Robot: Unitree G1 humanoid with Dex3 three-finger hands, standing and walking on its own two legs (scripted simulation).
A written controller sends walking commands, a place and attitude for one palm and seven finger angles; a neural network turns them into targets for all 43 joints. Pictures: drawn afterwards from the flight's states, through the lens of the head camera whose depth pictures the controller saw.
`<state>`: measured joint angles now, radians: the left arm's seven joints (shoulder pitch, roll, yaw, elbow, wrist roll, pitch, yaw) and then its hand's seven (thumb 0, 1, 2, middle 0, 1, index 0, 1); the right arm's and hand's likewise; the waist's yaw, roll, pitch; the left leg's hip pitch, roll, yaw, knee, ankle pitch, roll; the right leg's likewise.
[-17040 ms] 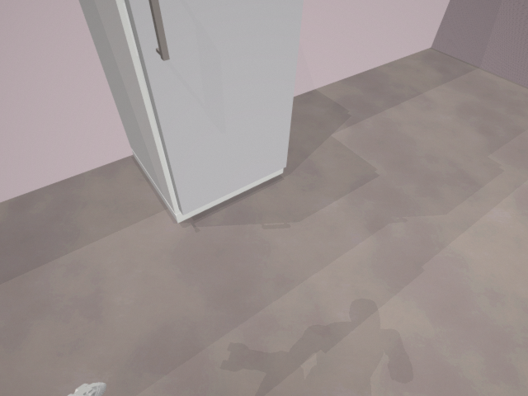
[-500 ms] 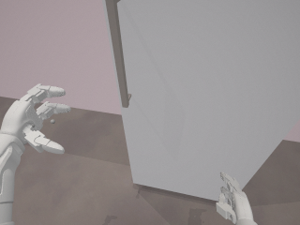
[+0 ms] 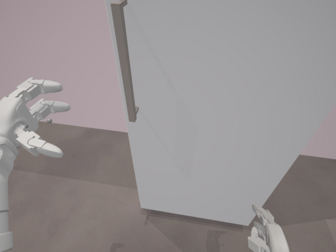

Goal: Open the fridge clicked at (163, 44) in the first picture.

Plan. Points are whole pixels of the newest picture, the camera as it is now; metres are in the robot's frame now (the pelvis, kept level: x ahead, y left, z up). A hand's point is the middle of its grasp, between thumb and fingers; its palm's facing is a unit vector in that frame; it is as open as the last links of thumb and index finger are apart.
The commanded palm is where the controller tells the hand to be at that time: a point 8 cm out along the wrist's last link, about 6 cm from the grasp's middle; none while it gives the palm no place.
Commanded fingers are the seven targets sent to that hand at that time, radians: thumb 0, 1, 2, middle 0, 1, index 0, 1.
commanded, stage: raise the hand to about handle height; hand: left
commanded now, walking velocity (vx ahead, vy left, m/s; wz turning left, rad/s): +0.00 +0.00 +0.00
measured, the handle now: (128, 69) +0.49 +0.17 +0.22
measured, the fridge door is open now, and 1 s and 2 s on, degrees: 0 0 0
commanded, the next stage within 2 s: move the hooked fingers beside the handle in 0.16 s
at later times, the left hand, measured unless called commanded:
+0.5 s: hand (58, 115) +0.30 +0.27 +0.21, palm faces +0.08 -0.99 -0.08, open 14.0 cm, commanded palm +0.27 +0.32 +0.22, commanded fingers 0.00 -0.50 0.30 -0.30 -1.20 -0.30 -1.20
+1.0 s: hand (75, 99) +0.35 +0.26 +0.21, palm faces +0.05 -1.00 -0.04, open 14.0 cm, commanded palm +0.32 +0.31 +0.22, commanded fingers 0.00 -0.50 0.30 -0.30 -1.20 -0.30 -1.20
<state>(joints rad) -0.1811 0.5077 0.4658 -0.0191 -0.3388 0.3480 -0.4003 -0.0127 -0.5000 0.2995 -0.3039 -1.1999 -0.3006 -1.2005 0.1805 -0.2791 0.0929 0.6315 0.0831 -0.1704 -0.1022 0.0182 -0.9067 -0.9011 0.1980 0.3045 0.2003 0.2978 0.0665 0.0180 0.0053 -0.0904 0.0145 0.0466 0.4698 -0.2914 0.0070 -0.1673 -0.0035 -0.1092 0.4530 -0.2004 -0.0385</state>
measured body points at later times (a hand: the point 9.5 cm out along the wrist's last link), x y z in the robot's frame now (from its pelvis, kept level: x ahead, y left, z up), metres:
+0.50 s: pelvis +0.00 +0.00 +0.00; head -0.02 -0.01 +0.45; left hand +0.29 +0.33 +0.21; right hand +0.22 -0.22 -0.06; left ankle -0.02 +0.11 -0.74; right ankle +0.04 -0.09 -0.74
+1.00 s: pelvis +0.01 +0.00 +0.00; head +0.00 -0.01 +0.45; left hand +0.35 +0.31 +0.21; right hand +0.19 -0.24 -0.08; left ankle -0.02 +0.11 -0.74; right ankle +0.04 -0.09 -0.74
